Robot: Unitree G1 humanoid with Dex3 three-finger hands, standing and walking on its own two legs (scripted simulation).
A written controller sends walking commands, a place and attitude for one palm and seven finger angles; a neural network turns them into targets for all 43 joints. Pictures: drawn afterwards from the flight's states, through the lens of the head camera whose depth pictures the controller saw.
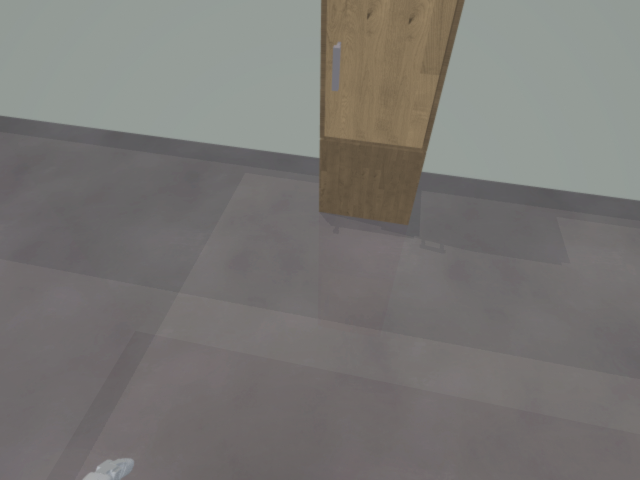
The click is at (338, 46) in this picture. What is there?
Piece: cupboard door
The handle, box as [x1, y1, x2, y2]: [332, 42, 340, 90]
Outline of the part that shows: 340,42 338,42 333,47 332,90 337,90 338,88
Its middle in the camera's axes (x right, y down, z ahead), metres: +0.05 -0.56 +1.25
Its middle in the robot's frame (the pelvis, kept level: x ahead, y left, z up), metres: +1.31 +0.01 -0.06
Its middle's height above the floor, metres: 0.71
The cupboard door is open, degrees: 0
